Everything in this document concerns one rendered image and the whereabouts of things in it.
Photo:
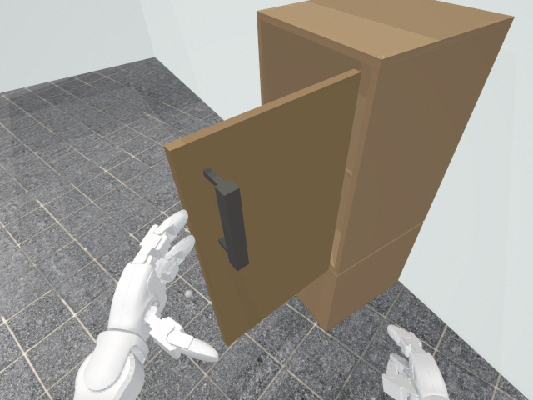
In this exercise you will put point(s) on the robot right hand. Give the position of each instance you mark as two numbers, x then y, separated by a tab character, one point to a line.
418	378

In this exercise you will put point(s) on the handle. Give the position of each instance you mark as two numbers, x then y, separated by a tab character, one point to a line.
230	207

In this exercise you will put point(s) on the robot left forearm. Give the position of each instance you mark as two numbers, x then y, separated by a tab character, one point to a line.
114	370

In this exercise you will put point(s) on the robot left hand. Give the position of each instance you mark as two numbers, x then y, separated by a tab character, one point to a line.
143	282

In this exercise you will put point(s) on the cupboard door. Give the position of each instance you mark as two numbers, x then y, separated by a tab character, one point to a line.
288	157

